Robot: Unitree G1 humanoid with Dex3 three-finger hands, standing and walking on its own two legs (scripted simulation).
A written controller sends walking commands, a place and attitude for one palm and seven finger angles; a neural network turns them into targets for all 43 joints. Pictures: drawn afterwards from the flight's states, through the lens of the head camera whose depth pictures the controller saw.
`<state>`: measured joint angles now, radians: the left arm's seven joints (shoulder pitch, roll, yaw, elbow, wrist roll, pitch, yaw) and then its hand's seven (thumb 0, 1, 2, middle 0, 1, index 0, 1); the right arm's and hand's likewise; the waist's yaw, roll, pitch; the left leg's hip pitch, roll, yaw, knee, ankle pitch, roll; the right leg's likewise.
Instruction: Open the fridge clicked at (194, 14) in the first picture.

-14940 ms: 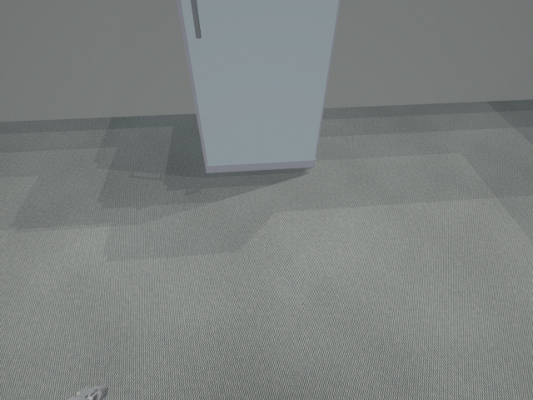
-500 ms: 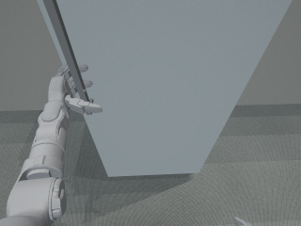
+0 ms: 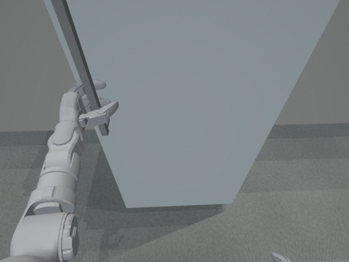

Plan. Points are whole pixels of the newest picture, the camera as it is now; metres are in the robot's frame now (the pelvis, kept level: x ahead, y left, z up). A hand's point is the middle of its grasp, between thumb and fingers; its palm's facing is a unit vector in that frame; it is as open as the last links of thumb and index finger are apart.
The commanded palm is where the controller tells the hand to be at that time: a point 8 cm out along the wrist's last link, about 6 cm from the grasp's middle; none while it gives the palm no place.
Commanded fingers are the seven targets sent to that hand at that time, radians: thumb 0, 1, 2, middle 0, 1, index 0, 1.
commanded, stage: grip the handle and tug to test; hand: left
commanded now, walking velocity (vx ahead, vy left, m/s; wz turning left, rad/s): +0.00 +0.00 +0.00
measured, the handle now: (85, 64) +0.48 +0.21 +0.22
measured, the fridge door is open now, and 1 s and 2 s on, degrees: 0 0 22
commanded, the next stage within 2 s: pull the door a little, standing still in 0.90 s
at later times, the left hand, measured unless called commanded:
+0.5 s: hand (101, 109) +0.42 +0.19 +0.14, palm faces +0.11 -0.99 -0.01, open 5.4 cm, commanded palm +0.40 +0.23 +0.14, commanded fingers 0.00 0.90 0.90 -0.45 -1.40 -0.45 -1.40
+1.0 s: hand (101, 110) +0.42 +0.18 +0.14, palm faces +0.11 -0.99 +0.00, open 5.5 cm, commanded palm +0.38 +0.23 +0.14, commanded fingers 0.00 0.90 0.90 -0.45 -1.40 -0.45 -1.40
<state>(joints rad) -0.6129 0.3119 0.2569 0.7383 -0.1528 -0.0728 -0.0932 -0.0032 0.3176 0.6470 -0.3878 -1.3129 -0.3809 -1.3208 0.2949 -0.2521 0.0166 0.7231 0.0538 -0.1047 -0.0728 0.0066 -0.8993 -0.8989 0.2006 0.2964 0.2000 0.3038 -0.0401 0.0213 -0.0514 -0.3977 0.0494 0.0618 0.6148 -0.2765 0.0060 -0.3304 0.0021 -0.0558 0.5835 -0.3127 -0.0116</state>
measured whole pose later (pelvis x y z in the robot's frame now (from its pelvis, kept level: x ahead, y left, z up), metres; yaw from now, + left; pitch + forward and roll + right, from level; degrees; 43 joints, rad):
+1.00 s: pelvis +0.02 +0.00 +0.00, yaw -1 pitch +3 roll -1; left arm -0.44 0.29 0.26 0.50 -0.18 0.02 -0.08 0.01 0.80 0.81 -0.33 -1.38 -0.33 -1.39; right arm 0.28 -0.25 0.01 0.68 0.06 -0.09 -0.07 0.01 -0.90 -0.90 0.20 0.30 0.20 0.30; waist -0.03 0.02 -0.06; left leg -0.32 0.05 0.09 0.57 -0.29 0.00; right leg -0.27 0.01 -0.03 0.53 -0.31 -0.01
